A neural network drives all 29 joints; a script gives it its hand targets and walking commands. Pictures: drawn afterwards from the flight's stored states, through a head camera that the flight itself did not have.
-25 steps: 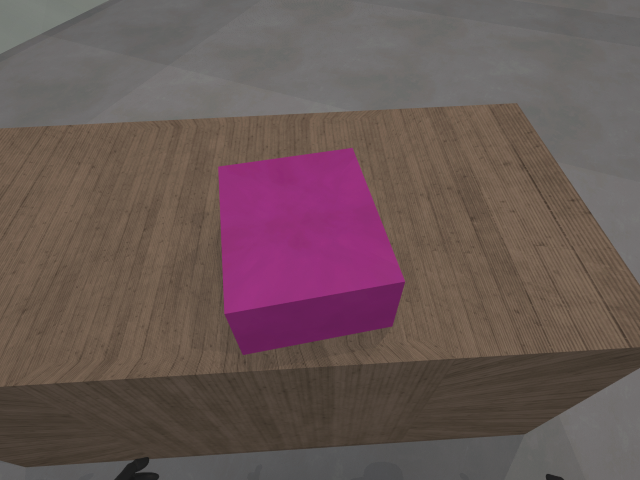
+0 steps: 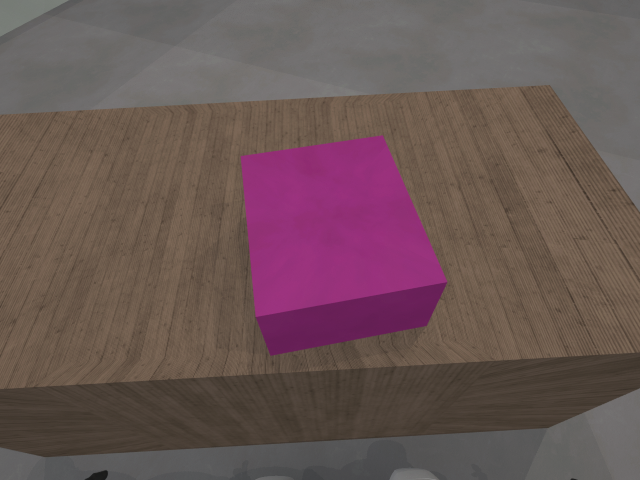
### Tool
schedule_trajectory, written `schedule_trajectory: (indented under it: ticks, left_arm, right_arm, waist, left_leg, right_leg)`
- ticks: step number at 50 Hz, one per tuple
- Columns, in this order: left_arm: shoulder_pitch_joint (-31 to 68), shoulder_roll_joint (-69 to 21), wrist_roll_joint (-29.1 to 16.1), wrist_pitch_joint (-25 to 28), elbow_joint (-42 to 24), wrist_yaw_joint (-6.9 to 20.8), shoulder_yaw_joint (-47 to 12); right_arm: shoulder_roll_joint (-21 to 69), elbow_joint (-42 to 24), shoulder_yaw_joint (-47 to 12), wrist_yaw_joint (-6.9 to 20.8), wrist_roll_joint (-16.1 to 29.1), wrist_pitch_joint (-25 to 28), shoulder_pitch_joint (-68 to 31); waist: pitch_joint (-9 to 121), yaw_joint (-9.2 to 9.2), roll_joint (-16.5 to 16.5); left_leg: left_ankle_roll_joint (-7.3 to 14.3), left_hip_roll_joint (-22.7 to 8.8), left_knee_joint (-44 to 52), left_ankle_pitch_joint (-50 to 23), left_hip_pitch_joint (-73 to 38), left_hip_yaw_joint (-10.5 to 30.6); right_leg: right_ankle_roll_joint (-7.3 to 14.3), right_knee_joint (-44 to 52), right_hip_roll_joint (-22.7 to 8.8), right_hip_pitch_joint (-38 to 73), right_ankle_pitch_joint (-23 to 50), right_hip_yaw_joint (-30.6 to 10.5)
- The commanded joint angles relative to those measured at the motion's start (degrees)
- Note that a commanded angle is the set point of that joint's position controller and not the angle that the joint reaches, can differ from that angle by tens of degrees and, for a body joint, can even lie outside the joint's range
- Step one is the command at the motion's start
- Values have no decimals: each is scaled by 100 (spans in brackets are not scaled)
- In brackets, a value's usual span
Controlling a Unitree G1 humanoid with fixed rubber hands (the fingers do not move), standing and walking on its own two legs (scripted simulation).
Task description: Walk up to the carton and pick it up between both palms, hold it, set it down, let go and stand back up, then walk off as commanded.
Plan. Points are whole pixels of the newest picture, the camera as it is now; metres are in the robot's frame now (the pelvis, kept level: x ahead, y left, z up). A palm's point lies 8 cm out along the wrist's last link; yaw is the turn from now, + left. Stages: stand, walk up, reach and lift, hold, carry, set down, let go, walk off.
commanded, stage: walk up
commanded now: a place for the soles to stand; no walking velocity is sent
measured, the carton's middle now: (330, 238) +0.47 +0.01 -0.05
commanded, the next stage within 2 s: stand in 1.84 s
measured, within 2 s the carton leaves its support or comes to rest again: neither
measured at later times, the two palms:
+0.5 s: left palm (83, 448) +0.16 +0.35 -0.11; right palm (536, 471) +0.14 -0.25 -0.11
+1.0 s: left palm (85, 463) +0.14 +0.34 -0.10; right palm out of the picture +0.13 -0.26 -0.11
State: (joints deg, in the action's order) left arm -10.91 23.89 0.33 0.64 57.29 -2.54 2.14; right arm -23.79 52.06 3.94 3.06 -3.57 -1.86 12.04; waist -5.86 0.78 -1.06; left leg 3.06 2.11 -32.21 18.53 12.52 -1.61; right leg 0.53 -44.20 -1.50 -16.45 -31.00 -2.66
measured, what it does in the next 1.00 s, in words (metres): steps on the spot: right foot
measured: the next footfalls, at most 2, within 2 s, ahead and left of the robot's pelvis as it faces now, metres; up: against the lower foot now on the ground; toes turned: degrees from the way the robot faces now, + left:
right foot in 0.10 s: +0.09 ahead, -0.09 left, +0.00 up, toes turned +8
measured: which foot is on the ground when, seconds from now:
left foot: down 0.00-1.00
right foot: up 0.00-0.08, down 0.10-1.00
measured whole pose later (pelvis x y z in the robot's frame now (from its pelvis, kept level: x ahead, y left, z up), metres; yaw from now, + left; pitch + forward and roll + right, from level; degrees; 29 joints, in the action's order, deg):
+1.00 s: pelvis +0.04 +0.04 +0.01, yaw +1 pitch -2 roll +0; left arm -2.8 20.1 0.0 -0.3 59.7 0.1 0.3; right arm -20.4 57.3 1.3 -0.7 -0.5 0.8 6.8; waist -7.0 0.0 -0.2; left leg 2.9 3.7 -22.7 16.3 3.8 1.1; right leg -0.9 -25.5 -0.5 -10.4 -12.7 -2.1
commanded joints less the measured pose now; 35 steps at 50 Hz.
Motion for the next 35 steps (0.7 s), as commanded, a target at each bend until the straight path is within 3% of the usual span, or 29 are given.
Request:
schedule_trajectory:
  ticks: [1, 2, 3, 4, 5, 6, 7, 8, 9, 10, 11, 12, 13, 14, 15, 16, 17, 19, 20, 21, 22, 23, 25, 26, 27, 29, 31, 32, 35]
  left_arm:
    - [-63, 1043, -94, 264, -521, -90, 192]
    - [-429, 994, -87, 287, -558, -55, 164]
    - [-586, 941, -65, 303, -457, -46, 179]
    - [-632, 770, 23, 323, -504, -26, 156]
    - [-630, 764, 84, 332, -503, -27, 196]
    - [-620, 1079, 145, 353, -599, -37, 230]
    - [-341, 1414, 103, 331, -680, -61, 261]
    - [26, 1602, 84, 315, -797, -20, 277]
    - [37, 1517, 76, 315, -885, 7, 280]
    - [70, 1339, -1, 303, -910, -6, 250]
    - [45, 1289, -34, 299, -886, -10, 183]
    - [425, 1190, -38, 259, -1031, 28, 168]
    - [546, 996, -51, 218, -1123, 50, 156]
    - [344, 789, -92, 183, -1080, 95, 52]
    - [349, 828, -87, 98, -942, 117, 62]
    - [338, 840, -64, 80, -958, 116, 77]
    - [398, 883, -52, 46, -919, 114, 90]
    - [287, 842, -95, 83, -788, 116, 87]
    - [400, 876, -86, 99, -805, 116, 60]
    - [481, 776, -94, 112, -794, 134, 63]
    - [450, 681, -71, 119, -678, 128, 9]
    - [269, 738, -16, 136, -598, 139, 56]
    - [211, 1039, 19, 154, -482, 121, 112]
    - [285, 1145, -44, 153, -560, 116, 135]
    - [250, 1328, -27, 139, -569, 104, 203]
    - [407, 1169, -60, 49, -544, 58, 176]
    - [962, 941, -47, 7, -655, 99, 117]
    - [1182, 855, -69, -5, -697, 125, 60]
    - [1155, 661, -120, -58, -670, 169, 27]
  right_arm:
    - [-1146, -678, 229, -135, 9, 45, -91]
    - [-1166, -802, 257, -169, 48, 79, -104]
    - [-1276, -828, 247, -154, 145, 75, -184]
    - [-1156, -849, 229, -159, 211, 61, -218]
    - [-1055, -864, 136, -197, 255, 64, -211]
    - [-883, -911, 82, -209, 369, 83, -18]
    - [-753, -927, 42, -211, 417, 56, 9]
    - [-982, -797, 119, -308, 351, 12, 121]
    - [-1044, -707, 147, -320, 253, -6, 280]
    - [-981, -656, 104, -335, 279, 47, 262]
    - [-858, -630, 137, -340, 215, 91, 294]
    - [-839, -424, 107, -347, 261, 189, 534]
    - [-1082, -386, 148, -360, 233, 281, 588]
    - [-1280, -471, 205, -346, 228, 335, 257]
    - [-1346, -405, 154, -335, 330, 385, 85]
    - [-1203, -422, 150, -322, 312, 402, 2]
    - [-1136, -406, 109, -366, 287, 414, -42]
    - [-1040, -375, 34, -447, 316, 432, -130]
    - [-1046, -389, 68, -469, 306, 437, -69]
    - [-1068, -409, 44, -495, 301, 410, -59]
    - [-1038, -339, 65, -500, 311, 389, -215]
    - [-1023, -377, 100, -499, 388, 348, -234]
    - [-991, -535, 80, -518, 486, 365, -432]
    - [-880, -546, 62, -507, 447, 319, -378]
    - [-845, -462, 41, -557, 407, 306, -289]
    - [-861, -410, 112, -550, 402, 332, -319]
    - [-791, -225, 107, -515, 359, 365, -45]
    - [-894, -155, 118, -492, 349, 385, 6]
    - [-1004, -82, 75, -529, 331, 434, -131]
  waist:
    - [68, 13, -787]
    - [378, -41, -759]
    - [677, -154, -788]
    - [757, -190, -531]
    - [794, -274, -271]
    - [1151, -292, 115]
    - [997, -254, 883]
    - [629, -115, 1157]
    - [515, -27, 1057]
    - [584, -44, 633]
    - [616, 45, 612]
    - [741, 199, 705]
    - [813, 191, 481]
    - [691, 28, 325]
    - [667, 0, 96]
    - [415, -69, -285]
    - [96, 27, -343]
    - [302, -38, -486]
    - [424, 29, -836]
    - [498, -11, -865]
    - [486, -11, -1046]
    - [836, -71, -596]
    - [1243, -168, -471]
    - [1273, -283, -184]
    - [1154, -275, 196]
    - [1223, -225, 256]
    - [981, 84, 383]
    - [845, 199, 293]
    - [546, 87, -228]
  left_leg:
    - [1261, -1589, 1035, -2286, -621, 1991]
    - [1126, -1434, 804, -2649, -638, 1517]
    - [987, -1275, 421, -3228, -842, 1448]
    - [694, -1136, 156, -3321, -496, 1212]
    - [460, -1034, -105, -3140, -293, 1094]
    - [163, -804, -459, -2599, 39, 1032]
    - [-134, -241, -802, -805, 523, 644]
    - [-186, -157, -1379, 1456, 189, 659]
    - [-98, -449, -1193, 1601, 404, 936]
    - [-103, -378, -783, 1431, 484, 758]
    - [-65, -412, -125, 669, 506, 691]
    - [-72, -611, 602, -1110, -400, 592]
    - [154, -947, 1068, -2722, -786, 1355]
    - [475, -1444, 1061, -2980, -896, 2123]
    - [903, -1846, 896, -3182, -620, 2218]
    - [989, -1886, 1057, -3336, -356, 2250]
    - [841, -1908, 1103, -3713, -541, 2233]
    - [506, -1751, 743, -4699, -1145, 1869]
    - [319, -1538, 529, -5247, -1530, 1683]
    - [122, -1387, 416, -5663, -1678, 1547]
    - [69, -1295, 333, -5585, -1538, 1291]
    - [-111, -1097, 83, -5427, -1401, 1015]
    - [-541, -830, -121, -4313, -465, 899]
    - [-696, -457, -334, -2898, -160, 703]
    - [-861, -435, -574, -2560, -95, 774]
    - [-764, -439, -548, -2486, -212, 836]
    - [-288, -542, 241, -2380, -797, 1060]
    - [-161, -920, 692, -3235, -998, 1363]
    - [148, -1676, 1010, -5035, -1727, 2159]
  right_leg:
    - [124, 24, -41, -835, -304, 121]
    - [73, 419, -87, -422, 226, 335]
    - [81, 1208, -48, 20, 755, 444]
    - [104, 2063, 190, 708, 1727, 736]
    - [160, 2358, 91, 1152, 2503, 535]
    - [463, 2411, -448, 1767, 3053, -402]
    - [937, 2480, -1445, 1558, 3368, -1530]
    - [1565, 2239, -2188, 604, 4045, -2005]
    - [1691, 2042, -2318, 751, 4344, -2204]
    - [1577, 1759, -2032, 1070, 4778, -1525]
    - [1335, 1484, -1831, 1249, 5267, -1315]
    - [843, 1115, -1203, 816, 5181, -515]
    - [367, 526, -586, 433, 4646, -94]
    - [70, 542, 50, -106, 2927, 172]
    - [-7, 484, 148, 114, 1106, 51]
    - [77, 348, 119, 125, 173, 23]
    - [98, 125, 243, -324, -213, -201]
    - [226, 437, 66, -500, 217, -267]
    - [185, 708, 1, -603, 402, -39]
    - [197, 946, 35, -512, 739, 89]
    - [174, 1501, 53, -212, 1195, 279]
    - [194, 1938, 66, 408, 2342, 301]
    - [515, 1556, -485, 1605, 4962, -390]
    - [901, 1483, -991, 1669, 5046, -770]
    - [1184, 1260, -1332, 1618, 5468, -1017]
    - [1239, 1199, -1291, 1352, 5149, -847]
    - [779, 973, -894, 528, 4475, -462]
    - [426, 829, -497, 331, 4036, -177]
    - [154, 631, 105, -606, 671, -228]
